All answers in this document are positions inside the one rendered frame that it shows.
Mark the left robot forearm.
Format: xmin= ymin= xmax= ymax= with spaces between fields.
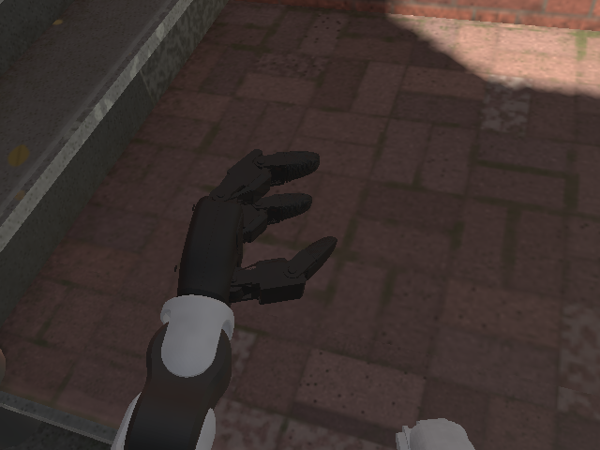
xmin=111 ymin=294 xmax=234 ymax=450

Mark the right robot thigh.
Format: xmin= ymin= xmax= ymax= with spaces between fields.
xmin=396 ymin=418 xmax=475 ymax=450

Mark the left robot hand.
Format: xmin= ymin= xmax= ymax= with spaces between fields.
xmin=174 ymin=149 xmax=338 ymax=308

